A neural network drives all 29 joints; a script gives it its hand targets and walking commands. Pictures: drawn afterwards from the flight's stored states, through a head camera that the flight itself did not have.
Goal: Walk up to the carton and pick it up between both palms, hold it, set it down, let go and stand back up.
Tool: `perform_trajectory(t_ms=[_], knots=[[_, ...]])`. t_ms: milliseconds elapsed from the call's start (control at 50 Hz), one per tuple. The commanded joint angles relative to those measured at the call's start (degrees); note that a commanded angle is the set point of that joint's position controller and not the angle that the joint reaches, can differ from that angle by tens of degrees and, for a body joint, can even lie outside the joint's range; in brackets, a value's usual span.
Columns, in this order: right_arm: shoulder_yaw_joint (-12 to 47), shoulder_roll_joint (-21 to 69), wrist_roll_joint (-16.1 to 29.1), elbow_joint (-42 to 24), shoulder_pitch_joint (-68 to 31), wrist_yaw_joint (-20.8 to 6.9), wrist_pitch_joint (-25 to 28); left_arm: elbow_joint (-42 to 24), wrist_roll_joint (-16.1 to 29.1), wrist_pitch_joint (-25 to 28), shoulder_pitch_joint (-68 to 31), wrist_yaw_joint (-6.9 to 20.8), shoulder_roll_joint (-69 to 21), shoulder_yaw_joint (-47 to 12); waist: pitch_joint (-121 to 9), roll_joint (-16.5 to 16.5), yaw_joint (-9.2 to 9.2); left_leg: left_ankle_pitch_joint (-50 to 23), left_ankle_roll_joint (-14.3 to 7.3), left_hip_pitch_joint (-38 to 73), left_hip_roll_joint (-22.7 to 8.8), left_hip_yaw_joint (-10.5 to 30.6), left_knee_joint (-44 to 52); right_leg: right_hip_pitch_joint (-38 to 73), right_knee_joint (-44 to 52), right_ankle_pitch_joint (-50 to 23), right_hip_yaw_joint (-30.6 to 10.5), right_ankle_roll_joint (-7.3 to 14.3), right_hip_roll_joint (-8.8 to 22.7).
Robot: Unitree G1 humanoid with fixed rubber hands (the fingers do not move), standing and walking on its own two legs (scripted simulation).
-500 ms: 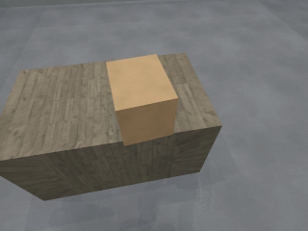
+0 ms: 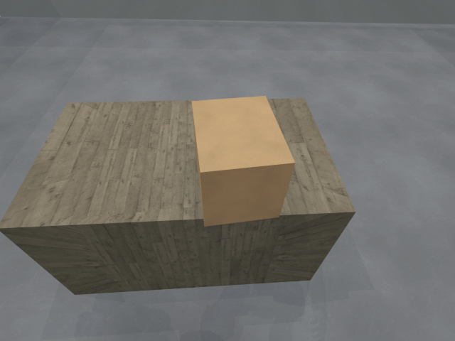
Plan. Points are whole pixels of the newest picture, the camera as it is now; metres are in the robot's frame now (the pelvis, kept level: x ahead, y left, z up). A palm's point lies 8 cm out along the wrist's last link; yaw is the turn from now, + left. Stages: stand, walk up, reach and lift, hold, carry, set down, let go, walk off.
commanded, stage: walk up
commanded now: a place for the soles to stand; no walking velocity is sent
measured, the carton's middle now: (235, 159) +0.59 -0.02 -0.09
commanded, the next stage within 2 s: none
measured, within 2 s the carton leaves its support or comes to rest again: neither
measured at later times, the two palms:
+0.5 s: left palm (129, 285) +0.25 +0.22 -0.13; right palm out of the picture +0.10 -0.25 -0.16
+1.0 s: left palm (118, 315) +0.20 +0.23 -0.14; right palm (348, 251) +0.31 -0.27 -0.11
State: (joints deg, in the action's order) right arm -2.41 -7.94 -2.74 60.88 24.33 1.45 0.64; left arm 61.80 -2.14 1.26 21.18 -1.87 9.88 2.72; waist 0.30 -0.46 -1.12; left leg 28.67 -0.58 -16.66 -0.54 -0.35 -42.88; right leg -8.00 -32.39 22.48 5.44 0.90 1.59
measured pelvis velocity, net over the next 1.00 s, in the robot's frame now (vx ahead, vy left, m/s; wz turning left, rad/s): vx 0.17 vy -0.04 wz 0.14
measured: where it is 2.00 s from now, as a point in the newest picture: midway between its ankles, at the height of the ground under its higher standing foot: outside the picture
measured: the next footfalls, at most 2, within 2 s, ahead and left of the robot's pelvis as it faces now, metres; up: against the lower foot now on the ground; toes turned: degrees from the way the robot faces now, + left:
right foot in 0.46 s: +0.31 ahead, -0.11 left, +0.00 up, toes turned -5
left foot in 0.86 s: +0.25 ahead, +0.10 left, +0.00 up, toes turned +7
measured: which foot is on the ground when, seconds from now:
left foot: down 0.00-0.50, up 0.52-0.84, down 0.86-1.00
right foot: down 0.00-0.06, up 0.08-0.44, down 0.46-0.90, up 0.92-1.00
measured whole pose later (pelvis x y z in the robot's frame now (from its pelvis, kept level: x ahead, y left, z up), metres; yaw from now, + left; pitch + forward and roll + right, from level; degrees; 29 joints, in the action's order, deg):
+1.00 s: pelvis +0.17 -0.04 -0.02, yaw +8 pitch -3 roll +0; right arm -0.5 -12.4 -0.7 37.7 14.0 1.5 -1.0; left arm 44.1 -0.2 -4.2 15.1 0.0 16.8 0.8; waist 6.5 2.7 -1.0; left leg 18.7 -1.8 -22.5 -0.5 0.8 -44.2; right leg -26.0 -57.2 29.0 4.9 1.2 1.1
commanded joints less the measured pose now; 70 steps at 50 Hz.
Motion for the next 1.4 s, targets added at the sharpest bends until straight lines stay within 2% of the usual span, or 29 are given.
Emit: perform_trajectory(t_ms=[0, 20, 40, 80, 140, 240, 380, 440, 460, 480, 500, 560, 660, 760, 820, 840, 860, 880, 900, 940, 1000, 1040, 1080, 1120, 1160, 1180, 1240, 1280, 1380], knots=[[-1.0, -1.5, -0.4, -6.5, 5.5, -0.4, 3.3, -2.9, 0.2, -0.1, 0.2, 0.1, 9.0, 1.8, 13.4, 2.5, 3.40, -9.8, -0.1, 3.1, 0.1, -0.3, 13.7, -12.9, 8.9, 12.2, -10.4, 8.3, 12.3], [-2.1, -4.2, -0.8, -5.3, 11.9, -0.3, 4.0, -4.2, 0.6, -0.2, -1.9, 0.7, 6.5, 0.9, 11.4, -5.5, 6.26, -12.0, -1.0, 14.2, -2.6, 7.9, 19.6, -21.5, -5.2, 8.8, -2.1, 4.7, 5.4], [-4.1, -11.5, -0.6, -5.1, 16.8, 0.0, 4.2, -6.8, 0.2, -0.3, -0.8, 1.2, 3.1, -0.2, 7.4, -18.1, 6.98, -3.4, -4.1, 20.5, -14.4, 30.9, 27.9, -30.7, -23.9, 9.8, 4.8, 0.3, -2.1], [-4.4, -13.8, 0.1, -5.2, 16.3, 1.3, 2.8, -9.3, -0.7, -1.8, -2.5, 0.8, 6.1, 0.6, 12.5, -10.2, 7.10, 4.8, -10.6, 12.1, -20.0, 41.2, 30.2, -34.3, -35.1, 10.3, -5.1, -0.1, 1.5], [-3.2, -10.0, -0.6, -8.9, 10.6, 1.7, 3.1, -9.3, -0.9, -0.8, -0.1, 1.5, 6.1, 0.1, 12.7, -4.5, 4.14, -20.9, -10.6, 13.7, -16.4, 24.5, 26.7, -34.9, -37.1, 2.3, -7.3, -0.1, 4.5], [-2.4, -9.0, -0.9, -10.1, 10.5, 1.5, 4.1, -14.0, -0.8, -0.5, -3.6, 2.5, 5.8, -0.2, 10.1, -2.0, 3.58, -43.8, -12.2, 11.5, -14.3, 13.5, 22.7, -30.3, -29.0, -5.3, -4.7, -1.4, 5.5], [-2.9, -13.4, -0.2, -13.8, 8.3, 0.8, 3.3, -18.9, -0.6, 0.0, -5.2, 3.1, 5.5, -0.1, 8.3, -5.8, 2.26, -39.6, -8.6, 2.9, -11.7, 9.3, 17.7, -12.5, -8.6, -11.4, 1.4, 1.0, 2.2], [-1.9, -12.5, 1.0, -15.3, 8.7, 0.4, 2.5, -17.3, -1.5, 0.9, 4.4, 1.7, 9.9, 1.8, 2.7, 2.7, -2.84, -40.4, -5.1, -4.5, -5.7, 4.2, 0.0, 7.7, -1.9, -20.3, 2.0, 4.5, 0.0], [-1.2, -10.5, 1.4, -16.5, 11.0, 0.2, 2.5, -17.2, -1.8, 1.4, 10.2, 1.1, 14.8, 3.1, -2.9, 12.1, -5.33, -26.8, -1.9, -10.7, -1.0, 0.8, -15.7, 16.1, 0.1, -27.2, -10.9, 8.8, 10.6], [-0.3, -7.3, 1.7, -18.0, 14.8, 0.4, 1.9, -18.3, -0.9, 1.0, 12.1, 0.6, 18.3, 3.6, -8.5, 19.2, -5.25, 6.5, 0.8, -13.5, 5.5, -2.6, -32.8, 16.9, 8.6, -24.7, -30.8, 17.1, 25.1], [-1.5, -9.9, 1.1, -18.3, 12.4, 0.9, 0.3, -19.0, 0.3, 0.0, 7.9, 0.0, 18.0, 3.9, -6.5, 13.7, -5.81, 9.8, 0.8, -14.4, 2.5, 2.6, -38.9, 9.8, 14.1, -9.3, -37.1, 21.3, 28.2], [-1.8, -11.1, 0.2, -20.9, 4.5, 0.0, -0.5, -21.2, 1.1, -0.3, -0.2, -0.4, 14.2, 2.1, 4.2, 3.4, -2.92, 1.5, 1.3, -13.9, -0.8, 6.1, -37.8, -5.2, 18.1, 1.0, -23.9, 15.9, 21.2], [-1.5, -8.1, 0.6, -21.3, 6.4, -0.5, -0.8, -21.2, 0.4, 0.6, -7.3, 0.2, 12.2, 0.3, 2.4, 4.4, 1.07, -0.5, 1.9, -3.8, -0.3, 3.7, -23.2, -14.9, 12.3, -18.7, -8.0, 13.5, 15.6], [-1.1, -8.6, 1.6, -24.7, -0.7, 0.0, -0.3, -22.7, 0.3, -0.9, -8.8, 0.4, 15.1, 0.2, -1.9, 7.8, -0.25, -4.3, 1.5, -2.7, -0.8, -0.4, -6.6, -9.7, 4.8, -31.8, -6.0, 13.4, 15.6], [-1.6, -9.9, 1.4, -24.8, 1.0, 0.2, -0.1, -23.5, 1.5, -2.5, -9.3, 0.9, 15.7, -0.3, -3.4, 5.2, 2.44, -15.1, 0.0, 7.3, 0.0, -1.0, 5.6, -16.6, 1.2, -18.5, -7.3, 9.1, 15.2], [-2.1, -12.1, 1.3, -25.4, 1.1, 0.1, 0.1, -23.6, 1.9, -2.8, -8.3, 1.0, 14.4, -0.6, -3.0, 1.7, 3.11, -16.7, -1.2, 9.6, -1.7, 3.3, 9.4, -20.7, 0.4, -9.8, -7.5, 6.2, 13.8], [-3.1, -16.3, 1.2, -26.9, -0.7, -0.1, 0.1, -24.2, 2.4, -3.1, -6.1, 1.3, 12.4, -1.1, -1.4, -7.7, 2.23, -9.1, -4.7, 6.7, -8.9, 16.5, 15.6, -24.1, -4.6, 1.0, -4.8, 2.9, 9.3], [-4.0, -20.6, 2.3, -28.2, -3.5, -0.1, -0.3, -24.3, 2.5, -3.8, -5.4, 1.3, 12.7, -0.5, 0.1, -15.7, 3.20, 4.2, -13.0, -5.9, -18.5, 30.5, 25.1, -19.1, -18.2, 8.8, 0.3, -0.1, 0.1], [-4.7, -22.5, 2.4, -27.7, -6.2, 0.8, -0.7, -24.9, 2.1, -4.4, -6.8, 1.0, 14.3, 0.5, 3.4, -15.6, 4.17, 10.1, -17.9, -16.4, -21.7, 34.2, 28.2, -14.2, -28.2, 11.3, -4.2, -0.1, 0.6], [-3.4, -18.6, 2.2, -28.7, -11.7, 1.2, -0.7, -23.8, 1.6, -4.3, -4.4, 1.7, 14.0, 0.8, 5.8, -10.4, 1.25, 4.9, -16.3, -15.9, -17.4, 25.2, 26.4, -15.4, -31.8, 9.2, -6.0, -0.5, 0.6], [-2.2, -15.9, 1.0, -28.9, -12.8, 1.1, -0.2, -23.5, 1.9, -2.8, -1.1, 1.6, 11.3, 0.4, 0.5, -10.0, 0.62, -16.4, -14.3, -4.7, -13.9, 17.1, 19.5, -17.8, -28.2, 9.2, -7.3, -1.4, -0.1], [-1.7, -15.2, 0.7, -28.6, -12.2, 0.4, 0.0, -24.6, 1.8, -1.6, -0.5, 1.5, 10.3, 0.1, -2.9, -10.3, 0.98, -20.4, -12.0, 0.3, -11.3, 13.9, 16.6, -14.6, -14.1, 11.4, -5.6, -1.4, 0.6], [-1.4, -15.3, 1.3, -28.5, -13.1, -0.3, -0.7, -23.7, 2.2, -0.2, 4.5, 1.5, 8.6, 0.0, -6.1, -8.4, -0.75, -22.1, -8.8, 2.7, -7.9, 9.7, 10.6, -5.8, 5.8, -0.2, -2.1, -1.2, -0.8], [-0.3, -12.5, 2.3, -28.1, -10.2, -0.8, -1.0, -24.7, 1.2, 1.1, 4.4, 1.3, 12.4, 0.3, -6.0, 1.2, 0.11, -19.0, -3.6, -5.7, -4.8, 6.2, 0.2, 3.3, 12.0, -8.0, -14.7, 0.0, 5.8], [-0.6, -11.7, 2.0, -27.9, -10.9, -0.9, -1.4, -26.3, 0.7, 1.0, 0.4, 1.4, 18.2, 1.7, 0.8, 12.9, 0.18, 0.5, 0.7, -10.0, -2.1, 2.0, -1.3, -6.1, 12.6, -12.6, -29.0, 8.2, 18.0], [-0.2, -12.5, 1.8, -27.0, -11.7, -0.8, -1.4, -26.6, 1.0, 0.9, -2.1, 1.6, 16.4, 1.7, 4.2, 12.1, 1.05, -2.2, 1.0, -4.9, -3.0, 2.6, -0.1, -11.9, 12.0, -12.1, -27.6, 9.5, 16.9], [-0.3, -13.6, 1.6, -26.2, -12.0, -1.9, 0.3, -28.1, 2.2, 1.2, -1.3, 2.0, 13.1, -0.4, 2.5, 6.5, 1.42, -24.3, -0.4, 4.0, -3.9, 4.1, 9.3, -10.8, 6.3, -23.3, -10.9, 2.6, 7.3], [-0.3, -14.1, 1.5, -26.1, -13.0, -1.8, 0.6, -28.2, 2.5, 1.4, 1.4, 2.2, 13.5, -0.3, -1.2, 6.9, 0.84, -28.9, -0.6, 6.7, -4.4, 3.9, 9.1, -9.3, 4.5, -24.0, -10.7, 1.5, 5.8], [0.2, -13.6, 1.8, -23.8, -11.0, -2.3, -0.8, -28.7, 2.1, -0.1, 0.2, 2.2, 14.6, 0.4, 6.5, 6.0, 1.52, -14.1, 0.0, 5.8, -1.9, 1.6, 11.6, -18.0, 13.2, 4.8, -15.3, 2.2, 7.8]])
